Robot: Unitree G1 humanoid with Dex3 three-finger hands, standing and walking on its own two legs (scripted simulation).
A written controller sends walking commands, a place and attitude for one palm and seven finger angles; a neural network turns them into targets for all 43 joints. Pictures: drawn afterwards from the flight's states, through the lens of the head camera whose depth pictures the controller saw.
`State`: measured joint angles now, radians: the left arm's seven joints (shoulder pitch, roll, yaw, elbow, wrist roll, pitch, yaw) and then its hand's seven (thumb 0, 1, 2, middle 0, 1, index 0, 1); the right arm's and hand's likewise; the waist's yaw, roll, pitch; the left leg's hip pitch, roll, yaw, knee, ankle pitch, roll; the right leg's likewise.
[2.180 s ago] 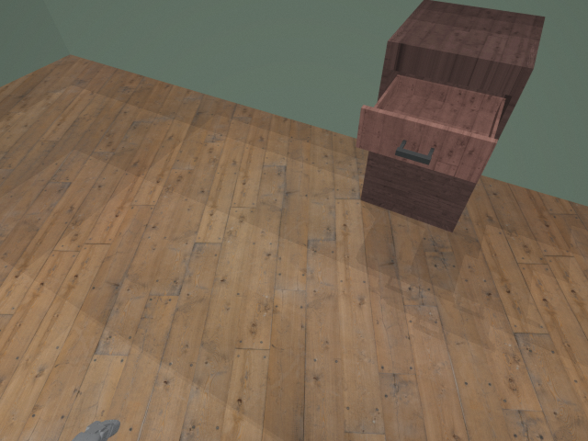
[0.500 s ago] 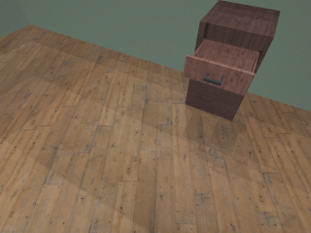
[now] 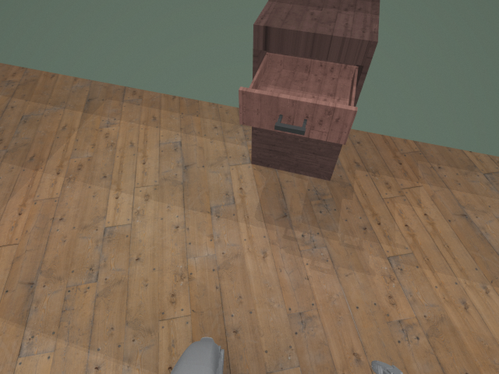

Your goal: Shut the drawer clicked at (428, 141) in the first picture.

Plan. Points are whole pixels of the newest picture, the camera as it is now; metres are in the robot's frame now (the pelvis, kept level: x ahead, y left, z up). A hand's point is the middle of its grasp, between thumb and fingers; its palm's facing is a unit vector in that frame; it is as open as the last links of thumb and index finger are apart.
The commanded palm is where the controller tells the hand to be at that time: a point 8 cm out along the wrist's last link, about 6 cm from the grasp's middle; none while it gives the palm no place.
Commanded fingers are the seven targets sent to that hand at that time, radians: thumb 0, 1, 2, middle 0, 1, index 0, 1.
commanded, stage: walk to a spot facing it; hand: left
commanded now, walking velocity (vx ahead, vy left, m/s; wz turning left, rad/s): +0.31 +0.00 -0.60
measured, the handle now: (291, 124) +0.88 -0.04 -0.19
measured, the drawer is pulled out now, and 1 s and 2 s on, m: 0.27 0.27 0.27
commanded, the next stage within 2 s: none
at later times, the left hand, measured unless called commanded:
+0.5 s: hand (171, 259) +0.34 +0.22 -0.15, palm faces -0.34 -0.91 -0.25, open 7.4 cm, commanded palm none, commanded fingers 0.00 0.90 0.90 -0.20 -0.30 -0.20 -0.30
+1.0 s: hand (206, 246) +0.40 +0.15 -0.18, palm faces -0.56 -0.81 -0.19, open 7.4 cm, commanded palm none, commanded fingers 0.00 0.90 0.90 -0.20 -0.30 -0.20 -0.30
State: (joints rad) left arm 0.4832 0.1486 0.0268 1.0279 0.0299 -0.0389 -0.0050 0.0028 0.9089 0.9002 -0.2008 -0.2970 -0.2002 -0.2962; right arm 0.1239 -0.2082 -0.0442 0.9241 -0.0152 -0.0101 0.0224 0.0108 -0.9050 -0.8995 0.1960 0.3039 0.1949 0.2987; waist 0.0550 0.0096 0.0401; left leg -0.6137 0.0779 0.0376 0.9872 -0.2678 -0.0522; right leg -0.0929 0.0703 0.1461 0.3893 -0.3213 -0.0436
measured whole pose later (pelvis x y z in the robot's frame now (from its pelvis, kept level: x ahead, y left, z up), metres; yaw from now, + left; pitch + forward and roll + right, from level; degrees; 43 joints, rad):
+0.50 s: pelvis +0.15 +0.06 +0.00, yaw -21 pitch +0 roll +0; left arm 0.11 0.26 0.10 0.88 0.03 0.05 -0.04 0.00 0.92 0.90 -0.19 -0.30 -0.19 -0.29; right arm 0.30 -0.21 -0.04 1.00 -0.03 -0.03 -0.02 0.01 -0.91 -0.90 0.20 0.30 0.20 0.30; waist -0.02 -0.01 0.08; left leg -0.17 0.10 0.33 0.49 -0.30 0.03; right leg -0.56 -0.07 -0.08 0.90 -0.28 0.02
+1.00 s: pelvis +0.21 +0.05 -0.01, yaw -38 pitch +1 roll -1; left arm 0.17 0.22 0.07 0.89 0.01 0.06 -0.01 0.00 0.91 0.90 -0.20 -0.30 -0.20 -0.30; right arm 0.18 -0.19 -0.03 0.88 -0.01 0.01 -0.02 0.00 -0.91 -0.90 0.20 0.30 0.20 0.30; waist 0.01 -0.03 0.05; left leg -0.32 0.05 0.08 0.61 -0.31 -0.02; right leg -0.38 0.06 0.09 0.61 -0.25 -0.01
